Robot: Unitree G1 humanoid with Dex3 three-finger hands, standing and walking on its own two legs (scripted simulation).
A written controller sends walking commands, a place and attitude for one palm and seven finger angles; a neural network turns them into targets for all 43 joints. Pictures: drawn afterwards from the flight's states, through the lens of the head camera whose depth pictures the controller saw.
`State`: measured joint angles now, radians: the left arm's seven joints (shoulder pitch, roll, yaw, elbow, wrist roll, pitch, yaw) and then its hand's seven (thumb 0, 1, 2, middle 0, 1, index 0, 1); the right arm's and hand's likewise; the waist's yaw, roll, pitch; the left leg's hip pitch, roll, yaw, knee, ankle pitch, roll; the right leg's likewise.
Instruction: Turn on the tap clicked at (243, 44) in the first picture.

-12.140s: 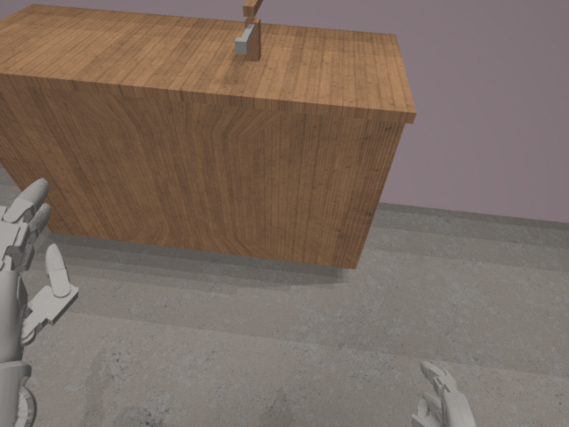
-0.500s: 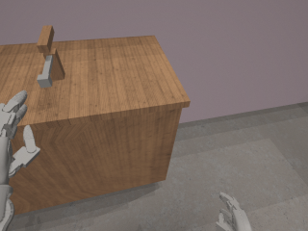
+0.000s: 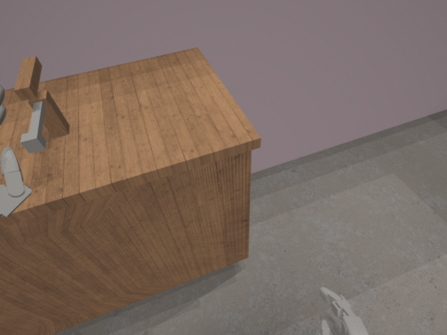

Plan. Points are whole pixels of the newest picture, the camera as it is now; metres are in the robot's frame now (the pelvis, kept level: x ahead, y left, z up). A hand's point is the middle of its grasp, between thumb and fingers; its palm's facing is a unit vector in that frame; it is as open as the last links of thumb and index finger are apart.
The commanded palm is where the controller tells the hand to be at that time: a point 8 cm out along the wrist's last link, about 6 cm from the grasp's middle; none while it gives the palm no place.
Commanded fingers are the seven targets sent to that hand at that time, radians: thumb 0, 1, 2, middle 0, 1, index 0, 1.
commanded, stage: come to a stop and stand still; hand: left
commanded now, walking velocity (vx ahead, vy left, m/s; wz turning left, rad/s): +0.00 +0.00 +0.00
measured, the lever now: (33, 141) +0.41 +0.37 +0.15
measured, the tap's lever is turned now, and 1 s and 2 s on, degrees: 0 0 0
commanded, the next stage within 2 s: look again from close up in 0.28 s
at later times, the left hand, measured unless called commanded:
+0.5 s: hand (7, 226) +0.21 +0.26 +0.20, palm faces +0.42 -0.82 -0.39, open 7.4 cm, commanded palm +0.14 +0.29 +0.19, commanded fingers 0.00 0.90 0.90 -0.20 -0.30 -0.20 -0.30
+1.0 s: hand (32, 197) +0.26 +0.27 +0.18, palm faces +0.31 -0.86 -0.41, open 7.4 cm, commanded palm +0.20 +0.31 +0.19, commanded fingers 0.00 0.90 0.90 -0.20 -0.30 -0.20 -0.30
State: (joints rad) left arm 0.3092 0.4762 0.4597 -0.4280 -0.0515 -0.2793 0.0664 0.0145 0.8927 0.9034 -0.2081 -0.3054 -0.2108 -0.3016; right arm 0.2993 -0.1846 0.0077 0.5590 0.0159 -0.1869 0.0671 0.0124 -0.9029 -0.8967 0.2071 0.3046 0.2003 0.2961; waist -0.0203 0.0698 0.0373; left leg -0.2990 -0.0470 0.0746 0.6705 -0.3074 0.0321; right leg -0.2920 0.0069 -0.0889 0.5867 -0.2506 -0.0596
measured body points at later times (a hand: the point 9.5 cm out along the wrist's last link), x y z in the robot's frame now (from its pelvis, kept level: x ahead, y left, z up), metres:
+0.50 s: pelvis -0.02 +0.02 +0.01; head -0.01 +0.01 +0.46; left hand +0.18 +0.30 +0.22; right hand +0.17 -0.19 -0.06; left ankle +0.06 +0.15 -0.73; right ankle +0.02 -0.08 -0.73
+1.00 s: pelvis +0.03 +0.04 +0.02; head +0.06 +0.05 +0.47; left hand +0.24 +0.32 +0.20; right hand +0.21 -0.18 -0.05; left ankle +0.06 +0.15 -0.73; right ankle +0.02 -0.08 -0.73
